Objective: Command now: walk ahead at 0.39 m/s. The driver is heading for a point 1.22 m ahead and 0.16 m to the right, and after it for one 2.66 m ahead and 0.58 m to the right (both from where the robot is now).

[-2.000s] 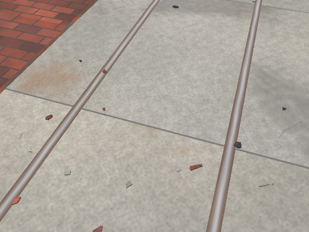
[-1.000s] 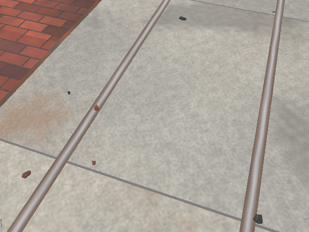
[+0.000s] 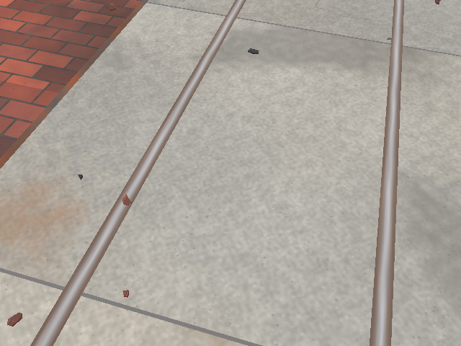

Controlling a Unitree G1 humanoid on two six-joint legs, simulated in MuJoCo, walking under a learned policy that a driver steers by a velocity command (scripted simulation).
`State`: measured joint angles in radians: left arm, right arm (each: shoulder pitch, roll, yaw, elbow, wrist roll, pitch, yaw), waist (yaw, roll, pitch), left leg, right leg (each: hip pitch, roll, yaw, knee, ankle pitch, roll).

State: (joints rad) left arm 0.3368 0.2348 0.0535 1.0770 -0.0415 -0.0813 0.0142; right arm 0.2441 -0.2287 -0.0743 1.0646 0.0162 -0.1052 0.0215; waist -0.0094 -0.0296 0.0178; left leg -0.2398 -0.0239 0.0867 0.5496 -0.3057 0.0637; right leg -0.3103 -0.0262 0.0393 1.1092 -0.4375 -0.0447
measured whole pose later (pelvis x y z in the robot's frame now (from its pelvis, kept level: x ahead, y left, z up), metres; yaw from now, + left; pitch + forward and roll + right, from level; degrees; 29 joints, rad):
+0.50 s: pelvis +0.25 -0.06 -0.01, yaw +0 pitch +1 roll +0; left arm 0.02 0.23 0.07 0.91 -0.02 -0.11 -0.04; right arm 0.40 -0.24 -0.05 1.07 0.02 -0.08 -0.01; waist -0.03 0.01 0.05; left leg -0.13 0.01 -0.04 0.99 -0.49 0.02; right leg -0.49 0.01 -0.07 0.60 -0.14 -0.07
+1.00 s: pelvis +0.53 -0.03 -0.01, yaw +0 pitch +2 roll -2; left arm 0.41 0.25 0.07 1.05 -0.02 -0.06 0.01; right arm -0.01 -0.23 -0.05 0.87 0.02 -0.10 0.04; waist 0.07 0.02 0.01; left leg -0.51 0.04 0.04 0.49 -0.03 0.07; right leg 0.09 0.01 -0.06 0.32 -0.43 0.00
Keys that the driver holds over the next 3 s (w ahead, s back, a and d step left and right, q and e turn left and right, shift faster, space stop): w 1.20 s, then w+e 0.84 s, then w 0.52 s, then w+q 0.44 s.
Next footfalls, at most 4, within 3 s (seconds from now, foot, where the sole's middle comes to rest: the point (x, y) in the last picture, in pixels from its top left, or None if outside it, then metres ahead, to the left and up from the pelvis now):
0.44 right None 0.40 -0.16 -0.77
1.00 left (204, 282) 0.71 0.09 -0.77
1.58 right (275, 205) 1.02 -0.16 -0.77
2.06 left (243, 141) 1.35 -0.05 -0.77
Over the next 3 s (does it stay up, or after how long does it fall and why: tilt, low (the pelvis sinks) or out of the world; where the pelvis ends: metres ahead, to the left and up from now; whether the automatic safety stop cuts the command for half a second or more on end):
stays up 1.57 -0.35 0.00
